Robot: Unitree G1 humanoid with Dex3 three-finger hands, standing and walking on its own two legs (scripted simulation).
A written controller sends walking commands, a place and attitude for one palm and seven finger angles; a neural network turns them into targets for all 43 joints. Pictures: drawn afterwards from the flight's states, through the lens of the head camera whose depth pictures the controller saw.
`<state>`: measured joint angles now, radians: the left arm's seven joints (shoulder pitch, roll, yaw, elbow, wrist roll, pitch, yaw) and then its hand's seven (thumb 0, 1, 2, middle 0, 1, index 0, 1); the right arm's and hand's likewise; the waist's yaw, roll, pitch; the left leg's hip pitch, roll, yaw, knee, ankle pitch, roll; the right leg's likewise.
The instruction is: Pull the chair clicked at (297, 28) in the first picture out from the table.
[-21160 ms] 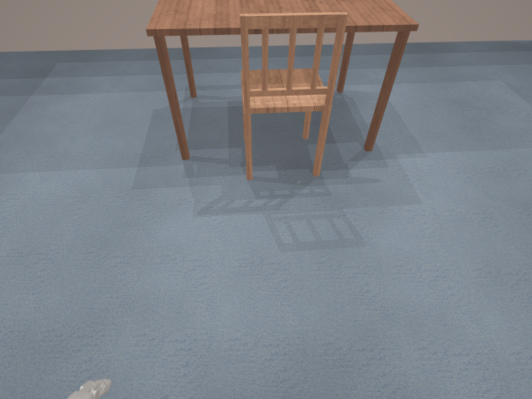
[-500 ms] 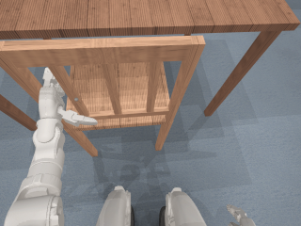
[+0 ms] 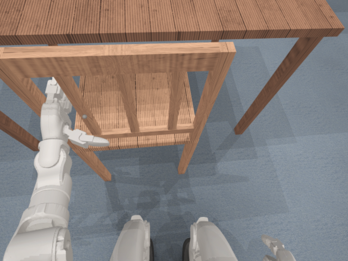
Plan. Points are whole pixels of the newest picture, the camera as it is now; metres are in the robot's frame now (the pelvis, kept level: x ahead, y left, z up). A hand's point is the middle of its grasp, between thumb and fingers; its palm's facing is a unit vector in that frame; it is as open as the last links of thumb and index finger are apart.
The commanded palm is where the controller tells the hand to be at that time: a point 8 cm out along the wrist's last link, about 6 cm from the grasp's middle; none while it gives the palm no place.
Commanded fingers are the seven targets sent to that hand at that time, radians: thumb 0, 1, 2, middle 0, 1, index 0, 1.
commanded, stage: hook a spindle and tug to test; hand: left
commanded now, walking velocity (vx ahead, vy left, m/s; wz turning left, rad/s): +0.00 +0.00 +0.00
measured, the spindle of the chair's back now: (129, 106) +0.46 +0.11 +0.01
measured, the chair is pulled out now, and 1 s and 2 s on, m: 0.00 0.00 0.05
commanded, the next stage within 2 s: step backward, pulling the chair out in 1.44 s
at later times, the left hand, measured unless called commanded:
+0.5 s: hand (89, 115) +0.42 +0.19 +0.03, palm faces +0.12 -0.99 -0.03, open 11.9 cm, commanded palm +0.40 +0.23 +0.02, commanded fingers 0.00 0.28 0.64 -0.50 -1.45 -0.50 -1.45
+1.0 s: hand (89, 115) +0.42 +0.19 +0.03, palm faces +0.14 -0.99 -0.03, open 5.4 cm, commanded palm +0.38 +0.24 +0.02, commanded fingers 0.00 0.90 0.90 -0.50 -1.45 -0.50 -1.45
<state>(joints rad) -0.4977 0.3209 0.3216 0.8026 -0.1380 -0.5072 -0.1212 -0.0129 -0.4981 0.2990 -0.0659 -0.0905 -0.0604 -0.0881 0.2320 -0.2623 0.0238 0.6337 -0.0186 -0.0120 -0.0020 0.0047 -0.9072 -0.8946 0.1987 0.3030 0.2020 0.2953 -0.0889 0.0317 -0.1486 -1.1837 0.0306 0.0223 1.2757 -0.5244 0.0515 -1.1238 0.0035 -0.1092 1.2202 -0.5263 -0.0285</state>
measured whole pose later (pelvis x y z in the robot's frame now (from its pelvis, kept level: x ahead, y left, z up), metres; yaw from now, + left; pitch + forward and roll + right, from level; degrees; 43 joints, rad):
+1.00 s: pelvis +0.01 +0.00 +0.01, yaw +0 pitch +24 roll -3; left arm -0.43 0.28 0.29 0.72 -0.14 -0.49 -0.07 0.01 0.71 0.78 -0.47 -1.44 -0.43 -1.45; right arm 0.23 -0.25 0.02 0.62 -0.01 0.01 0.01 0.01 -0.91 -0.89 0.20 0.30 0.20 0.30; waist -0.09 0.03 -0.16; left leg -1.14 0.03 0.04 1.25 -0.53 0.05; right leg -1.10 0.01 -0.09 1.20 -0.53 -0.03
